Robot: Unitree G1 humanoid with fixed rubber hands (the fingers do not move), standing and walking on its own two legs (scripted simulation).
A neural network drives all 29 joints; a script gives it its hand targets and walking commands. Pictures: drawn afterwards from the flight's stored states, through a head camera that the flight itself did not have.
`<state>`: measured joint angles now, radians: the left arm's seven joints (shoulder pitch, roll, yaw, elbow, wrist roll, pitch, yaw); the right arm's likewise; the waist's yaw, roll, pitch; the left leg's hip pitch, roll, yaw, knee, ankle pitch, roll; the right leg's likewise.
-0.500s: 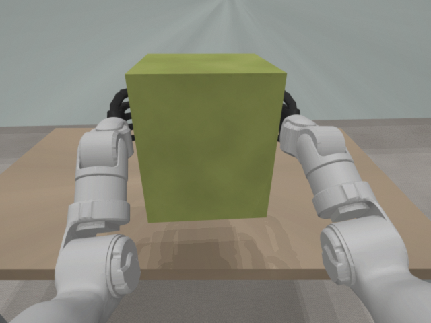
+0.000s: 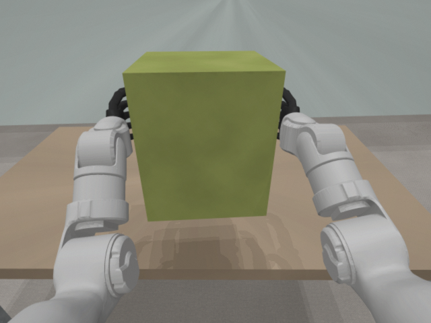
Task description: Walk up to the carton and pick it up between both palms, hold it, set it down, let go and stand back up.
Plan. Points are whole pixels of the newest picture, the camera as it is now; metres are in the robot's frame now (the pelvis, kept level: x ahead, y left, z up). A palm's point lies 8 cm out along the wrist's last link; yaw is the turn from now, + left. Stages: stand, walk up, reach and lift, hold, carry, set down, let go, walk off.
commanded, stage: hold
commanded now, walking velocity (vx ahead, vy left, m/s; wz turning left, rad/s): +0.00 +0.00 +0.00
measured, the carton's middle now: (204, 130) +0.39 +0.00 +0.26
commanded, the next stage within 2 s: none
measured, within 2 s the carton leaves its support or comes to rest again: neither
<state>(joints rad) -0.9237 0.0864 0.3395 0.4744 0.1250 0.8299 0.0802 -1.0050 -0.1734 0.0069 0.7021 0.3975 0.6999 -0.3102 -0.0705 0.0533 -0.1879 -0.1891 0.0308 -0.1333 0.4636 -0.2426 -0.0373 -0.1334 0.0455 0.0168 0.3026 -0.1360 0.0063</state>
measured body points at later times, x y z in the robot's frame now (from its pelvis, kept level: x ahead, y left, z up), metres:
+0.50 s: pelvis +0.00 +0.00 +0.00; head -0.09 +0.02 +0.44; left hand +0.39 +0.15 +0.27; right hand +0.38 -0.15 +0.27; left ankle +0.01 +0.14 -0.74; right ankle +0.02 -0.13 -0.74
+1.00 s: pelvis +0.00 +0.00 +0.00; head -0.09 +0.01 +0.44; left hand +0.39 +0.15 +0.28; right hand +0.38 -0.16 +0.28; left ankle +0.01 +0.14 -0.74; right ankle +0.02 -0.13 -0.74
